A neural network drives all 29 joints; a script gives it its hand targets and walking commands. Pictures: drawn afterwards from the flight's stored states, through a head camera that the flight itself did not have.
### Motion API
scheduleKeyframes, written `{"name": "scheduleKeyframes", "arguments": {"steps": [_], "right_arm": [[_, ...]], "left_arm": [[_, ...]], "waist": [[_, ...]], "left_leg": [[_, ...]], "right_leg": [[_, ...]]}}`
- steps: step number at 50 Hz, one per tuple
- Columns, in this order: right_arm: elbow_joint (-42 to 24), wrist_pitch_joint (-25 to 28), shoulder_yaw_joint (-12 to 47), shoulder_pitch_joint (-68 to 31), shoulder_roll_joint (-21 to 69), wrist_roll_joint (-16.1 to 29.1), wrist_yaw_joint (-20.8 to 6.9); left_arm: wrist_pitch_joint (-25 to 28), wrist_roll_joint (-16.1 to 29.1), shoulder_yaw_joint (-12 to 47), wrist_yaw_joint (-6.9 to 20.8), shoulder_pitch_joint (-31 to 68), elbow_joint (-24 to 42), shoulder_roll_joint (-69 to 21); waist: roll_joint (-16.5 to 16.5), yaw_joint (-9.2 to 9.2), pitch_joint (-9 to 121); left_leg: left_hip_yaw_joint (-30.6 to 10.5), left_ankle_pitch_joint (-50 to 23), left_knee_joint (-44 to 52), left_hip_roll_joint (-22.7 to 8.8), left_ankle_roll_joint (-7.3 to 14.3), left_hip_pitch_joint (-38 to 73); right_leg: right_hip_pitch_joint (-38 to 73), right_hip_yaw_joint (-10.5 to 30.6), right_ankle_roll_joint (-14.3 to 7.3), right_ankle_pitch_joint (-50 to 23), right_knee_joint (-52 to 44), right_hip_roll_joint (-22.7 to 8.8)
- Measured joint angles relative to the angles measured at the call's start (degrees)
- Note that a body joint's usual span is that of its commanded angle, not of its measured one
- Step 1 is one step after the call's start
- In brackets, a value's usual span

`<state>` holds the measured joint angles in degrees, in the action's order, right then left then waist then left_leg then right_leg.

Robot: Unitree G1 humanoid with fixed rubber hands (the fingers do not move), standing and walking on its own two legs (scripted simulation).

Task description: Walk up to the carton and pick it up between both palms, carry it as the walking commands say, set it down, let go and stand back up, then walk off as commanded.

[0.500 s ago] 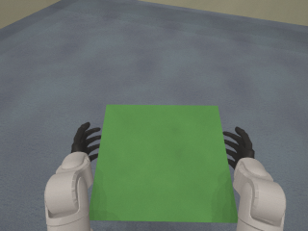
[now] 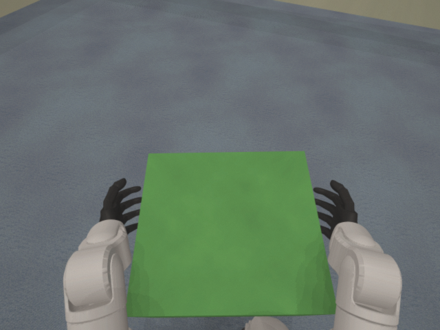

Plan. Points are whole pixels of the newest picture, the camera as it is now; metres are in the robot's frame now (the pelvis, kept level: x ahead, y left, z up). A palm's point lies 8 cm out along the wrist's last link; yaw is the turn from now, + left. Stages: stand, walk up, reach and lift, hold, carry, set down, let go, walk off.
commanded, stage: carry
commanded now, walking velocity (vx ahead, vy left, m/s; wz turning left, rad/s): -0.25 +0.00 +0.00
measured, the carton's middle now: (227, 237) +0.27 +0.00 +0.00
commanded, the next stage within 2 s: none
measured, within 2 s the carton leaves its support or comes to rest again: neither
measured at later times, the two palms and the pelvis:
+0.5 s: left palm out of the picture +0.09 +0.12 +0.11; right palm out of the picture +0.05 -0.24 +0.09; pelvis -0.17 -0.03 +0.01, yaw -3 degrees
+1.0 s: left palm out of the picture -0.09 +0.19 +0.10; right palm out of the picture -0.08 -0.16 +0.12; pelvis -0.34 +0.01 +0.01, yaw +0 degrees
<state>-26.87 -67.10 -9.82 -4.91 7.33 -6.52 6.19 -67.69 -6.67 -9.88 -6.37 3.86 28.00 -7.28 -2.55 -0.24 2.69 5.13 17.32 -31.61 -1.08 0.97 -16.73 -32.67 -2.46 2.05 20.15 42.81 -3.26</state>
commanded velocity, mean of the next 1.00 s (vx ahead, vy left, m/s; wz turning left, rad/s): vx -0.25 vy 0.00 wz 0.00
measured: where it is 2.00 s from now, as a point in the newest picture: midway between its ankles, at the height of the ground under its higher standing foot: outside the picture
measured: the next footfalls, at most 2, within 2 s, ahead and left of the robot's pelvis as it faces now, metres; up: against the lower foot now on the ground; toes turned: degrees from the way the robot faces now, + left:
right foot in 0.34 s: -0.11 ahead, -0.13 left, +0.00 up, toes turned -7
left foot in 0.74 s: -0.26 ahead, +0.12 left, +0.00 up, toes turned +6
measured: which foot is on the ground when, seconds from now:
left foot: down 0.00-0.34, up 0.36-0.72, down 0.74-1.00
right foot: up 0.00-0.32, down 0.34-0.76, up 0.78-1.00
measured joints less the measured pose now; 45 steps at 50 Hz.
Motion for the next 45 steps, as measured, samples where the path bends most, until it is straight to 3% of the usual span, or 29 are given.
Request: {"name": "scheduleKeyframes", "arguments": {"steps": [2,4,7,10,13,17,19,21,24,26,29,34,37,38,41,45], "right_arm": [[-0.4,0.0,0.0,1.2,0.0,0.0,-0.4],[-1.4,0.2,-0.4,1.9,0.0,0.0,-0.9],[-2.5,0.4,-0.9,2.0,0.0,-0.1,-1.4],[-3.2,0.2,-1.1,1.9,0.0,-0.2,-1.4],[-3.3,-0.2,-1.0,1.8,0.0,-0.3,-1.0],[-3.4,-0.6,-0.5,1.6,-0.1,-0.5,-0.4],[-2.9,-1.0,-1.0,2.2,-0.1,-0.3,-0.1],[-2.6,-1.6,-1.0,3.0,-0.1,-0.1,0.2],[-3.0,-1.6,-0.1,2.8,-0.1,0.4,0.7],[-3.2,-1.3,0.4,2.0,-0.1,0.6,0.8],[-3.3,-1.2,0.6,0.8,-0.1,0.4,0.9],[-2.3,-0.8,-0.3,-0.6,0.0,0.3,0.6],[-1.7,-0.7,-1.0,-1.3,0.0,0.2,0.0],[-1.0,-0.2,-0.8,-1.2,0.1,0.0,-0.1],[0.1,0.1,0.1,0.6,0.0,-0.1,-0.2],[-1.9,0.3,-0.6,2.1,0.0,-0.1,-1.1]], "left_arm": [[-0.5,0.4,0.6,-0.6,-0.9,0.6,0.0],[-0.6,0.7,1.5,-1.2,-1.2,1.5,0.0],[-0.8,0.9,2.0,-1.6,-0.6,2.2,0.1],[-1.2,0.9,1.9,-1.5,0.5,2.2,0.0],[-1.2,0.7,1.6,-1.0,1.1,1.4,0.0],[-0.8,0.6,1.0,-0.2,1.4,0.4,0.0],[0.0,0.5,1.7,-0.2,0.6,-1.1,0.0],[-0.1,0.4,2.0,-0.2,-0.5,-1.8,0.0],[0.1,0.2,1.6,0.3,-1.7,-0.1,0.0],[0.4,-0.1,1.0,0.7,-1.6,0.9,0.0],[0.8,-0.2,0.4,1.1,-0.9,1.2,0.0],[0.7,-0.5,0.3,0.9,0.6,0.7,0.0],[0.6,-0.6,0.6,0.5,1.0,0.6,0.0],[0.6,-0.5,0.3,0.4,1.1,0.2,0.0],[-0.2,0.2,0.3,-0.3,-0.5,0.2,0.0],[-0.6,0.7,1.8,-1.2,-1.0,1.7,0.1]], "waist": [[0.6,1.15,-0.4],[0.8,1.97,-0.5],[1.4,2.37,0.3],[2.2,2.01,1.3],[3.4,1.19,2.3],[4.1,0.49,2.7],[4.9,0.09,2.0],[3.9,-0.79,1.0],[3.0,-1.66,-0.3],[2.7,-2.01,-0.7],[2.3,-2.19,-0.3],[0.9,-1.48,0.6],[0.7,-1.00,0.9],[-0.4,-0.84,0.6],[0.2,0.63,-0.2],[1.0,2.07,-0.5]], "left_leg": [[-0.8,-0.9,0.5,-1.1,0.2,-0.4],[-1.2,-2.5,1.5,-1.7,0.3,-1.0],[-1.4,-4.7,2.5,-2.2,0.5,-2.5],[-1.1,-6.8,3.2,-2.8,0.4,-4.5],[-0.6,-8.9,3.8,-3.3,0.1,-6.5],[0.6,-10.8,2.1,-3.7,-1.0,-9.8],[-0.2,-0.1,-5.4,-3.8,-2.4,-12.9],[-1.4,8.4,-19.7,-1.7,-3.1,-16.5],[-2.5,7.9,-36.0,0.3,-3.6,-18.9],[-2.6,7.2,-39.5,1.0,-3.9,-17.9],[-2.4,9.1,-34.6,1.4,-3.9,-13.7],[-1.0,11.6,-15.1,1.7,-2.3,-4.1],[0.3,4.6,1.5,0.7,-1.8,2.9],[0.6,1.2,2.6,1.2,-1.0,2.7],[-0.3,-0.2,1.1,-0.2,0.1,1.0],[-1.4,-2.7,2.5,-1.6,0.3,-0.2]], "right_leg": [[-2.7,0.5,0.2,4.2,14.3,2.0],[-3.4,0.7,0.8,3.9,23.8,2.9],[-1.3,1.1,1.7,4.1,27.3,3.8],[3.1,0.8,1.7,5.8,21.1,4.0],[8.8,-0.4,0.7,6.7,8.8,3.6],[17.3,-1.8,-1.1,-2.0,-13.0,2.9],[15.8,-1.5,-3.1,-3.0,-12.1,3.4],[15.1,-1.0,-3.7,-3.9,-11.7,2.1],[14.4,0.0,-3.7,-6.6,-13.1,0.9],[13.5,0.4,-3.7,-8.2,-13.6,0.5],[11.4,0.2,-3.7,-10.4,-14.3,-0.1],[7.7,-1.0,-3.1,-14.6,-16.0,-1.2],[4.8,-2.0,-2.3,-16.7,-15.2,-1.3],[3.7,-1.7,-1.7,-15.0,-13.6,-1.9],[-1.2,-0.1,-0.2,1.7,3.9,0.6],[-3.7,1.0,0.9,3.2,25.0,3.2]]}}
